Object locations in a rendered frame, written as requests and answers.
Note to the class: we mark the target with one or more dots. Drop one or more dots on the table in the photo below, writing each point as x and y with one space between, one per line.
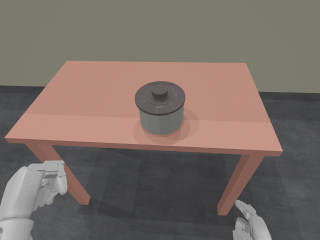
92 104

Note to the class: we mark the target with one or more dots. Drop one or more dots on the pot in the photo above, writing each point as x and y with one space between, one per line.
162 124

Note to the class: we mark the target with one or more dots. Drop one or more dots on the right robot hand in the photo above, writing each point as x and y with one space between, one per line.
254 229

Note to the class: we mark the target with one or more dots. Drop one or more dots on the knob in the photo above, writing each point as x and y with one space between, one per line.
159 91

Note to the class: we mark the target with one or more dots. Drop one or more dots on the lid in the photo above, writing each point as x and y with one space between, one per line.
174 100

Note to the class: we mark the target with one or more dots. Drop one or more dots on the left robot hand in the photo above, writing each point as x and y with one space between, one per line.
33 186

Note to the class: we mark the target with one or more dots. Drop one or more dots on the left robot forearm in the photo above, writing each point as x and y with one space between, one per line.
17 228

